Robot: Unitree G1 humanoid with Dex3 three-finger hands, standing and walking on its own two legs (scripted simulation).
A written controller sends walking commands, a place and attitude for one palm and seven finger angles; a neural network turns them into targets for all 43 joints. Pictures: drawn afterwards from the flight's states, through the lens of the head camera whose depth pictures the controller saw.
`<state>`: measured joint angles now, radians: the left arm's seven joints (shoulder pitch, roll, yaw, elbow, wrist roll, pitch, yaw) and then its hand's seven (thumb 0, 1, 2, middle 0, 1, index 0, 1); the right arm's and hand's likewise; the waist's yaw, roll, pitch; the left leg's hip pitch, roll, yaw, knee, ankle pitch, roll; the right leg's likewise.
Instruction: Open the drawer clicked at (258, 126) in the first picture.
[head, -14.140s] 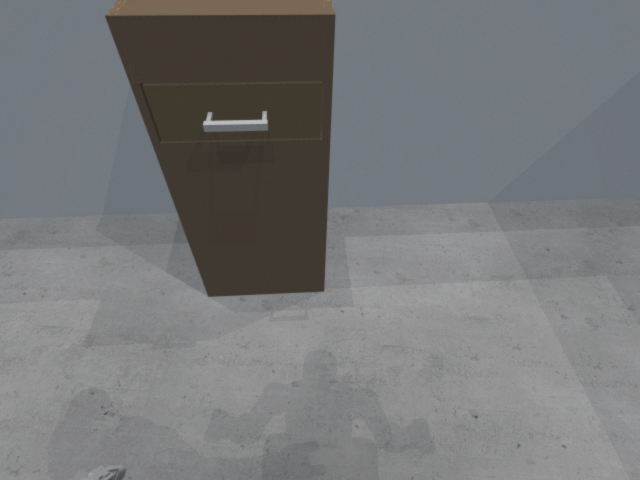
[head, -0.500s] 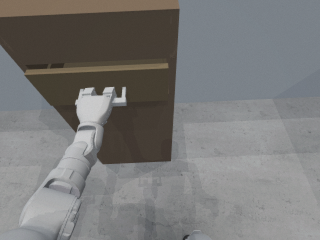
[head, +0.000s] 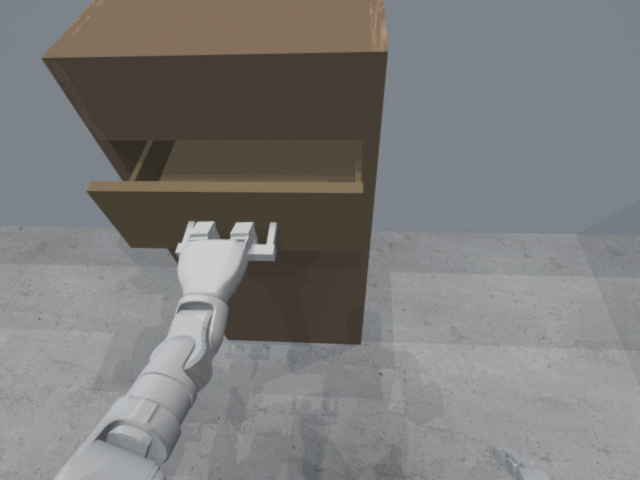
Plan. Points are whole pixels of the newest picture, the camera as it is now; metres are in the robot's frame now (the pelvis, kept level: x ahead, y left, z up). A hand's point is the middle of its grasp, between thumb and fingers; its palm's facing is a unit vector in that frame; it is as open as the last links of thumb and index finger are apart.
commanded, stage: pull the drawer open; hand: left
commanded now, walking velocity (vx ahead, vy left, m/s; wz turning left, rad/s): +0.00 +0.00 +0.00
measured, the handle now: (229, 240) +0.44 +0.16 +0.01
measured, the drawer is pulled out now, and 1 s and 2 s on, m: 0.10 0.22 0.30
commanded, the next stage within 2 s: open the thumb to release the handle in 1.82 s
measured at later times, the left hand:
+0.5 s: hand (218, 322) +0.32 +0.16 -0.01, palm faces -0.01 -0.07 -1.00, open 5.4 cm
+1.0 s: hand (209, 367) +0.26 +0.16 -0.01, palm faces +0.01 -0.10 -0.99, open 5.5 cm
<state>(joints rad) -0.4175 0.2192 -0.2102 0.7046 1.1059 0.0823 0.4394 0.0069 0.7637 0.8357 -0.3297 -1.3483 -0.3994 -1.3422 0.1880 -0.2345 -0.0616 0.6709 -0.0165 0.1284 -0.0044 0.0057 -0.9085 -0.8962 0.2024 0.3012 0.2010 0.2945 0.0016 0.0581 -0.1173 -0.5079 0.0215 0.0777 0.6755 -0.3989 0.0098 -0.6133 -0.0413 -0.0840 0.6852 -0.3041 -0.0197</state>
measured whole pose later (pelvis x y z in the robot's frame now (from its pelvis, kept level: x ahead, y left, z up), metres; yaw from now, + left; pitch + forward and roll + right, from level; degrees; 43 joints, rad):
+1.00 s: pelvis -0.02 -0.01 +0.00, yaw -1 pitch +7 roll +2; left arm 0.05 0.23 -0.22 0.27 1.12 0.07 0.44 0.02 0.74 0.82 -0.33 -1.35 -0.41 -1.35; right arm 0.11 -0.22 -0.03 0.64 -0.03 0.08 -0.01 0.01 -0.91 -0.90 0.20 0.30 0.20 0.29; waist 0.06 0.05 -0.08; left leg -0.41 0.02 0.09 0.67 -0.38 -0.01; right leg -0.54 -0.04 -0.07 0.71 -0.30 -0.04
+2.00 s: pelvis -0.02 -0.02 -0.02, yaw -2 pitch +9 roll +2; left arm 0.44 0.28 -0.18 -0.08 1.12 0.03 0.50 0.00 0.74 0.79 -0.33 -1.32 -0.40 -1.32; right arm 0.10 -0.23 -0.02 0.59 -0.06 0.07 0.02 0.01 -0.91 -0.90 0.20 0.30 0.20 0.29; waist 0.07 0.04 -0.09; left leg -0.50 0.04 0.10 0.80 -0.45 -0.01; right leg -0.63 -0.03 -0.05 0.84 -0.37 -0.05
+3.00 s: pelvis -0.03 -0.01 -0.01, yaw -1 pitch +6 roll +2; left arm 0.32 0.26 -0.26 -0.05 1.10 0.12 0.46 0.00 -0.49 0.30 -0.32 -1.20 -0.36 -1.22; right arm 0.10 -0.22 -0.02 0.62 -0.05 0.09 0.01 0.01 -0.91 -0.90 0.20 0.30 0.20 0.29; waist 0.08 0.06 -0.07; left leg -0.43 0.02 0.08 0.75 -0.42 0.00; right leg -0.56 -0.04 -0.06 0.79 -0.33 -0.04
